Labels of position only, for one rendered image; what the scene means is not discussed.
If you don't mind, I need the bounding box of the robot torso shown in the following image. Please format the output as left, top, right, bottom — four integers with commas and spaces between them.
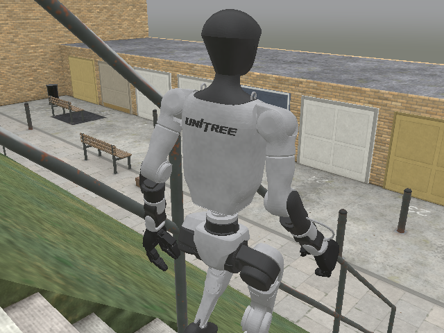
182, 83, 266, 273

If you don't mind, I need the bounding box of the left robot forearm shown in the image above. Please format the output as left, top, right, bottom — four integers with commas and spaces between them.
139, 169, 167, 232

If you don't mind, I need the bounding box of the robot right hand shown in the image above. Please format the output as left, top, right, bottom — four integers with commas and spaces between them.
300, 239, 339, 278

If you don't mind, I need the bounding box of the right robot forearm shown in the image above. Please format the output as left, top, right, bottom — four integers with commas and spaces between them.
280, 191, 328, 256

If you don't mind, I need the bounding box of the robot left upper arm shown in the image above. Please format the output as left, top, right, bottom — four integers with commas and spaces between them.
140, 88, 198, 183

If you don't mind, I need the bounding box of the robot left hand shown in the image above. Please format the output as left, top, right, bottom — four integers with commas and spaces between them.
143, 225, 180, 271

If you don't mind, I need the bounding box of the right robot shin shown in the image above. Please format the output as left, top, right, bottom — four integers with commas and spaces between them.
244, 312, 273, 333

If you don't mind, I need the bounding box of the robot right upper arm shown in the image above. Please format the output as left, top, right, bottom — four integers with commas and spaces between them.
256, 103, 298, 217

